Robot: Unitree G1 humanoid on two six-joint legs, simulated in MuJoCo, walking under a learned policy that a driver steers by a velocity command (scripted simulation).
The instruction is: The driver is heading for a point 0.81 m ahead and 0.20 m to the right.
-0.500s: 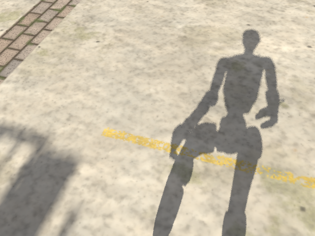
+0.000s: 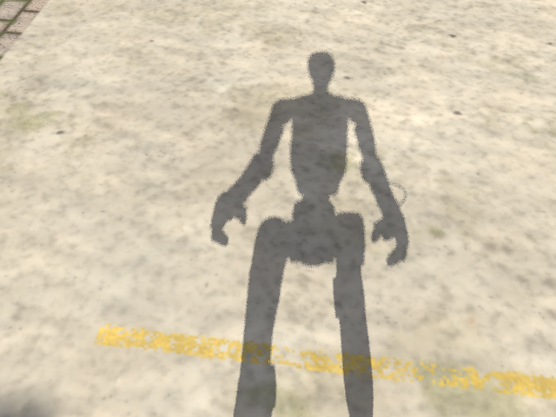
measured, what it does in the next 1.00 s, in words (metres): walks ahead, turning right: right foot, then left foot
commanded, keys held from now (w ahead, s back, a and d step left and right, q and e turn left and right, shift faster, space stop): w+e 0.52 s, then w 0.48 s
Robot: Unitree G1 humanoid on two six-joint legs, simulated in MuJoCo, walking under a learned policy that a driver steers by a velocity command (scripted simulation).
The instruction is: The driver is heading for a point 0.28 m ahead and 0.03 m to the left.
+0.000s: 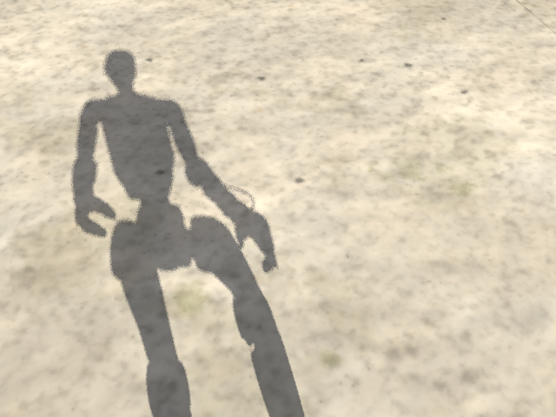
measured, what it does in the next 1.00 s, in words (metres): walks ahead: right foot, then left foot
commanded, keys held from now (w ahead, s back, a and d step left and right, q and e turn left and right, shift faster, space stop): w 0.08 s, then no key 0.92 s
